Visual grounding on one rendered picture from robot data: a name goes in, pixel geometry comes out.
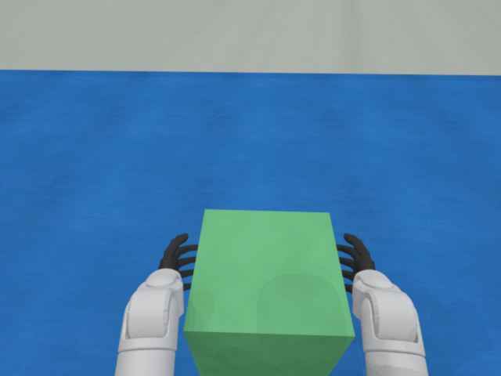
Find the right robot hand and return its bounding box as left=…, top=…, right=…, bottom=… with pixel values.
left=336, top=233, right=376, bottom=294

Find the robot right forearm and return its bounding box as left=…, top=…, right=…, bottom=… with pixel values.
left=352, top=269, right=428, bottom=376

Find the carton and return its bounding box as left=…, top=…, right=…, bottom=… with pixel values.
left=183, top=209, right=355, bottom=376

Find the left robot hand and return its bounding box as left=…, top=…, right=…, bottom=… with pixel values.
left=158, top=233, right=199, bottom=291

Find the robot left forearm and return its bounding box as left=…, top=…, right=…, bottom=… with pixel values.
left=115, top=269, right=184, bottom=376

